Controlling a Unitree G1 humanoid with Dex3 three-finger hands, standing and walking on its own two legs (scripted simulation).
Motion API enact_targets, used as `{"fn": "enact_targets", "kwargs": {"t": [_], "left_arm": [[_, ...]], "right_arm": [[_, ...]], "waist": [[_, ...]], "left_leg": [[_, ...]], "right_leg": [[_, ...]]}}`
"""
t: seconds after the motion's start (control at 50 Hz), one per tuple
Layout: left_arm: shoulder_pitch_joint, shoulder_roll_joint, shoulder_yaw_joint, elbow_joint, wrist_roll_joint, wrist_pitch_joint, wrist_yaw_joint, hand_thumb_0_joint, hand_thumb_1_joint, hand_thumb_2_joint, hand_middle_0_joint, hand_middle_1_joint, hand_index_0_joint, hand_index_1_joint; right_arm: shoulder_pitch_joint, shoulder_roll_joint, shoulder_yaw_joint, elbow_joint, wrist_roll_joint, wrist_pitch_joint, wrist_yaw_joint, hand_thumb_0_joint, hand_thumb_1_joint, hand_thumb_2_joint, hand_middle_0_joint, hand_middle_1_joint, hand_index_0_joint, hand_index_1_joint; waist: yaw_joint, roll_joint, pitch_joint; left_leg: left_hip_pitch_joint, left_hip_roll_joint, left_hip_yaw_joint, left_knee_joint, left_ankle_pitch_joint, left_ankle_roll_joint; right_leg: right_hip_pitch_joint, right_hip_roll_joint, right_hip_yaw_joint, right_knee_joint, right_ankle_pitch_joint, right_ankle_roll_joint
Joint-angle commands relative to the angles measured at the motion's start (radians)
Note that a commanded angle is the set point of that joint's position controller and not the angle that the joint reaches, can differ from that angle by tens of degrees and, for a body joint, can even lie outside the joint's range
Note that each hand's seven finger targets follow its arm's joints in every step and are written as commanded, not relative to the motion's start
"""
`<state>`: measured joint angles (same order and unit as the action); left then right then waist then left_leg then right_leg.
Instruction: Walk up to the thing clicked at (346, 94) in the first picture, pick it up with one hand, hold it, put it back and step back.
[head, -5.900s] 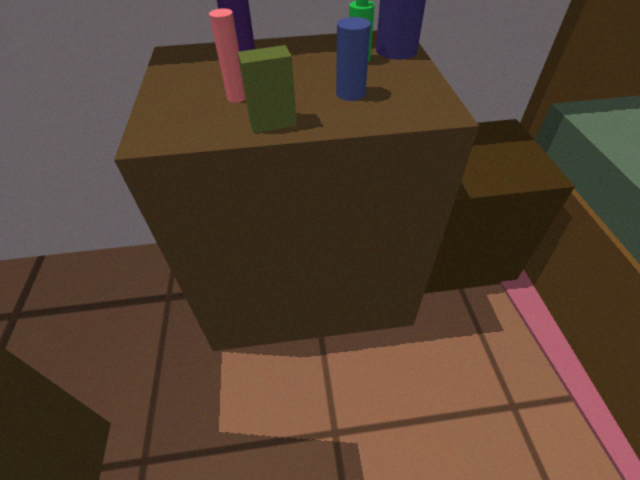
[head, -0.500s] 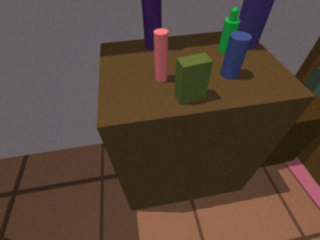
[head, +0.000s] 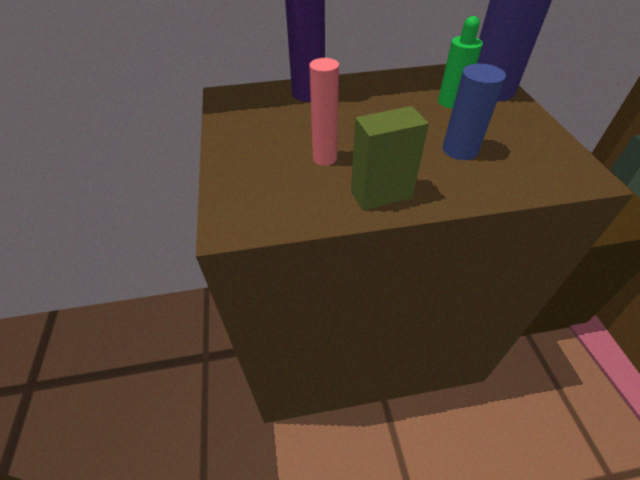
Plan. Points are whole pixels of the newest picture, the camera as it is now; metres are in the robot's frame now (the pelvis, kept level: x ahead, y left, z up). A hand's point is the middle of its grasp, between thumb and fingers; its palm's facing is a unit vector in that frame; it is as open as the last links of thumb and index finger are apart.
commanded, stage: stand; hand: right
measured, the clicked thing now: (471, 114) +0.67 -0.23 +0.11
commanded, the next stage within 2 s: walk up in 0.16 s
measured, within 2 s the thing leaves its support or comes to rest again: neither
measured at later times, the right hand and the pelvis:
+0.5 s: hand out of the picture +0.05 -0.41 -0.17, palm faces -0.05 +0.84 -0.54, open 7.4 cm; pelvis +0.02 -0.09 -0.04, yaw +2 degrees
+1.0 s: hand (553, 396) +0.28 -0.35 -0.17, palm faces -0.19 +0.92 -0.34, open 7.3 cm; pelvis +0.11 -0.13 -0.03, yaw +9 degrees
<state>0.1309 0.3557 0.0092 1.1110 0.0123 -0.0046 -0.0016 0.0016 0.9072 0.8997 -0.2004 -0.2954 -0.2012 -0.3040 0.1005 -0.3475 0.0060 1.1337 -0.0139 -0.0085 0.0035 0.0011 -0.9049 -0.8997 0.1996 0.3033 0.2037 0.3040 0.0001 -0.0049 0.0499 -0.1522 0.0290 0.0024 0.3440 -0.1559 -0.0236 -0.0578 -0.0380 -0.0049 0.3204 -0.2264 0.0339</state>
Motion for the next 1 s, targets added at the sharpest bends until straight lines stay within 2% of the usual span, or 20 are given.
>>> {"fn": "enact_targets", "kwargs": {"t": [0.0, 0.12, 0.16, 0.2, 0.36, 0.4, 0.42, 0.44, 0.46, 0.48, 0.56, 0.66, 0.7, 0.72, 0.74, 0.76, 0.78, 0.92, 0.96, 0.98], "left_arm": [[-0.018, 0.214, 0.037, -0.049, -0.002, -0.021, 0.009, 0.000, 0.900, 0.900, -0.200, -0.300, -0.200, -0.300], [-0.022, 0.217, 0.037, -0.052, -0.002, -0.021, 0.011, 0.000, 0.900, 0.900, -0.200, -0.300, -0.200, -0.300], [-0.040, 0.267, 0.125, -0.156, 0.049, 0.033, -0.037, 0.000, 0.900, 0.900, -0.200, -0.300, -0.200, -0.300], [-0.030, 0.250, 0.140, -0.211, 0.059, 0.063, -0.058, 0.000, 0.900, 0.900, -0.200, -0.300, -0.200, -0.300], [0.118, 0.244, 0.170, -0.270, 0.039, 0.066, -0.111, 0.000, 0.900, 0.900, -0.200, -0.300, -0.200, -0.300], [0.343, 0.252, 0.184, -0.207, 0.038, 0.061, -0.099, 0.000, 0.900, 0.900, -0.200, -0.300, -0.200, -0.300], [0.449, 0.321, 0.201, -0.179, 0.052, 0.052, -0.085, 0.000, 0.900, 0.900, -0.200, -0.300, -0.200, -0.300], [0.403, 0.392, 0.213, -0.241, 0.066, 0.042, -0.070, 0.000, 0.900, 0.900, -0.200, -0.300, -0.200, -0.300], [0.166, 0.426, 0.195, -0.329, 0.062, 0.039, -0.065, 0.000, 0.900, 0.900, -0.200, -0.300, -0.200, -0.300], [0.069, 0.395, 0.185, -0.368, 0.044, 0.032, -0.066, 0.000, 0.900, 0.900, -0.200, -0.300, -0.200, -0.300], [0.114, 0.310, 0.159, -0.322, 0.028, -0.010, -0.038, 0.000, 0.900, 0.900, -0.200, -0.300, -0.200, -0.300], [0.157, 0.301, 0.126, -0.317, 0.016, -0.038, -0.015, 0.000, 0.900, 0.900, -0.200, -0.300, -0.200, -0.300], [0.138, 0.293, 0.114, -0.323, -0.001, -0.028, -0.011, 0.000, 0.900, 0.900, -0.200, -0.300, -0.200, -0.300], [0.155, 0.255, 0.099, -0.323, -0.013, -0.025, -0.007, 0.000, 0.900, 0.900, -0.200, -0.300, -0.200, -0.300], [0.198, 0.198, 0.081, -0.333, -0.024, -0.025, -0.005, 0.000, 0.900, 0.900, -0.200, -0.300, -0.200, -0.300], [0.229, 0.196, 0.085, -0.312, -0.038, -0.009, 0.002, 0.000, 0.900, 0.900, -0.200, -0.300, -0.200, -0.300], [0.182, 0.240, 0.094, -0.295, -0.026, 0.002, 0.009, 0.000, 0.900, 0.900, -0.200, -0.300, -0.200, -0.300], [0.227, 0.231, 0.092, -0.210, -0.008, -0.035, 0.023, 0.000, 0.900, 0.900, -0.200, -0.300, -0.200, -0.300], [0.130, 0.357, 0.114, -0.245, 0.005, -0.051, 0.032, 0.000, 0.900, 0.900, -0.200, -0.300, -0.200, -0.300], [0.072, 0.371, 0.112, -0.258, 0.004, -0.054, 0.031, 0.000, 0.900, 0.900, -0.200, -0.300, -0.200, -0.300]], "right_arm": [[-0.030, -0.218, -0.044, -0.060, 0.008, -0.022, -0.010, 0.000, -0.900, -0.900, 0.200, 0.300, 0.200, 0.300], [-0.033, -0.216, -0.044, -0.060, 0.007, -0.021, -0.010, 0.000, -0.900, -0.900, 0.200, 0.300, 0.200, 0.300], [0.264, -0.391, -0.146, -0.049, -0.008, -0.040, -0.044, 0.000, -0.900, -0.900, 0.200, 0.300, 0.200, 0.300], [0.215, -0.419, -0.179, -0.110, -0.014, -0.058, -0.065, 0.000, -0.900, -0.900, 0.200, 0.300, 0.200, 0.300], [0.086, -0.376, -0.181, -0.259, -0.054, -0.062, -0.061, 0.000, -0.900, -0.900, 0.200, 0.300, 0.200, 0.300], [0.012, -0.344, -0.172, -0.283, -0.053, -0.046, -0.069, 0.000, -0.900, -0.900, 0.200, 0.300, 0.200, 0.300], [0.036, -0.254, -0.146, -0.298, -0.051, -0.035, -0.076, 0.000, -0.900, -0.900, 0.200, 0.300, 0.200, 0.300], [0.096, -0.181, -0.114, -0.310, -0.026, -0.030, -0.078, 0.000, -0.900, -0.900, 0.200, 0.300, 0.200, 0.300], [0.146, -0.245, -0.134, -0.305, -0.004, -0.034, -0.087, 0.000, -0.900, -0.900, 0.200, 0.300, 0.200, 0.300], [0.183, -0.303, -0.144, -0.269, 0.006, -0.041, -0.075, 0.000, -0.900, -0.900, 0.200, 0.300, 0.200, 0.300], [0.246, -0.260, -0.126, -0.238, 0.003, -0.047, -0.021, 0.000, -0.900, -0.900, 0.200, 0.300, 0.200, 0.300], [0.186, -0.211, -0.109, -0.295, -0.005, -0.043, -0.001, 0.000, -0.900, -0.900, 0.200, 0.300, 0.200, 0.300], [0.236, -0.205, -0.111, -0.285, -0.007, -0.047, -0.008, 0.000, -0.900, -0.900, 0.200, 0.300, 0.200, 0.300], [0.260, -0.238, -0.121, -0.279, -0.013, -0.051, -0.016, 0.000, -0.900, -0.900, 0.200, 0.300, 0.200, 0.300], [0.265, -0.314, -0.141, -0.300, -0.022, -0.055, -0.022, 0.000, -0.900, -0.900, 0.200, 0.300, 0.200, 0.300], [0.207, -0.348, -0.135, -0.338, -0.008, -0.058, -0.024, 0.000, -0.900, -0.900, 0.200, 0.300, 0.200, 0.300], [0.188, -0.330, -0.136, -0.333, 0.005, -0.053, -0.022, 0.000, -0.900, -0.900, 0.200, 0.300, 0.200, 0.300], [0.022, -0.249, -0.095, -0.344, 0.023, -0.012, -0.018, 0.000, -0.900, -0.900, 0.200, 0.300, 0.200, 0.300], [0.028, -0.197, -0.088, -0.354, 0.028, 0.008, -0.013, 0.000, -0.900, -0.900, 0.200, 0.300, 0.200, 0.300], [0.013, -0.219, -0.101, -0.340, 0.021, 0.019, -0.016, 0.000, -0.900, -0.900, 0.200, 0.300, 0.200, 0.300]], "waist": [[0.001, 0.012, -0.076], [-0.003, 0.007, -0.063], [-0.071, 0.044, -0.041], [-0.035, 0.065, 0.022], [0.058, 0.198, -0.001], [0.184, 0.067, -0.036], [0.230, -0.211, -0.014], [0.209, -0.397, 0.043], [0.088, -0.326, 0.083], [0.036, -0.205, 0.126], [0.022, -0.100, 0.114], [0.026, -0.083, 0.019], [-0.015, -0.053, -0.043], [-0.028, 0.006, -0.085], [-0.021, 0.184, -0.152], [0.001, 0.228, -0.170], [-0.002, 0.149, -0.140], [0.060, 0.105, -0.113], [0.029, -0.089, -0.050], [0.025, -0.146, -0.026]], "left_leg": [[0.062, 0.103, -0.082, -0.038, 0.180, 0.040], [0.065, 0.101, -0.083, -0.043, 0.172, 0.037], [0.209, 0.250, -0.386, -0.115, -0.329, 0.183], [0.094, 0.391, -0.512, -0.152, -0.459, 0.267], [-0.277, 0.200, -0.200, -0.026, -0.389, 0.194], [-0.422, 0.101, -0.092, 0.213, -0.507, 0.137], [-0.583, -0.008, -0.001, 0.524, -0.591, 0.099], [-0.671, -0.119, -0.040, 0.822, -0.544, 0.041], [-0.595, -0.051, -0.091, 0.862, -0.437, 0.048], [-0.546, 0.007, -0.085, 0.865, -0.356, 0.052], [-0.397, 0.050, -0.067, 0.648, -0.261, 0.044], [-0.202, 0.007, -0.004, 0.356, -0.204, 0.053], [-0.063, -0.036, 0.034, 0.169, -0.010, 0.080], [0.033, -0.023, -0.001, 0.113, 0.104, 0.108], [0.159, 0.148, -0.262, 0.119, 0.318, 0.179], [0.104, 0.317, -0.511, 0.093, 0.346, 0.328], [0.005, 0.318, -0.490, 0.067, 0.253, 0.355], [-0.146, 0.121, -0.171, 0.266, 0.297, 0.141], [-0.240, -0.055, -0.078, 0.442, -0.042, 0.043], [-0.219, -0.051, -0.070, 0.544, -0.350, 0.038]], "right_leg": [[-0.033, -0.104, 0.059, -0.057, 0.150, -0.048], [-0.048, -0.101, 0.055, -0.062, 0.142, -0.047], [-0.374, 0.020, -0.031, 0.355, -0.311, -0.064], [-0.522, -0.077, 0.134, 0.640, -0.272, -0.067], [-0.176, -0.042, 0.002, 0.428, -0.233, -0.063], [0.053, 0.006, -0.079, 0.264, -0.115, -0.069], [0.133, -0.040, 0.033, 0.119, -0.291, -0.071], [-0.024, -0.259, 0.464, -0.130, -0.636, -0.107], [-0.198, -0.355, 0.663, -0.288, -0.800, -0.213], [-0.230, -0.333, 0.580, -0.244, -0.740, -0.221], [-0.216, -0.243, 0.250, -0.076, -0.308, -0.245], [-0.146, -0.263, 0.111, 0.109, 0.354, -0.250], [-0.147, -0.230, 0.038, 0.265, 0.471, -0.204], [-0.168, -0.175, -0.016, 0.397, 0.472, -0.153], [-0.300, -0.078, -0.066, 0.568, 0.291, -0.079], [-0.327, 0.024, -0.035, 0.595, -0.291, -0.043], [-0.279, -0.021, 0.035, 0.646, -0.445, -0.050], [-0.079, -0.031, 0.012, 0.163, 0.061, -0.071], [-0.152, -0.314, 0.336, 0.045, 0.193, -0.221], [-0.200, -0.383, 0.368, 0.076, 0.347, -0.305]]}}
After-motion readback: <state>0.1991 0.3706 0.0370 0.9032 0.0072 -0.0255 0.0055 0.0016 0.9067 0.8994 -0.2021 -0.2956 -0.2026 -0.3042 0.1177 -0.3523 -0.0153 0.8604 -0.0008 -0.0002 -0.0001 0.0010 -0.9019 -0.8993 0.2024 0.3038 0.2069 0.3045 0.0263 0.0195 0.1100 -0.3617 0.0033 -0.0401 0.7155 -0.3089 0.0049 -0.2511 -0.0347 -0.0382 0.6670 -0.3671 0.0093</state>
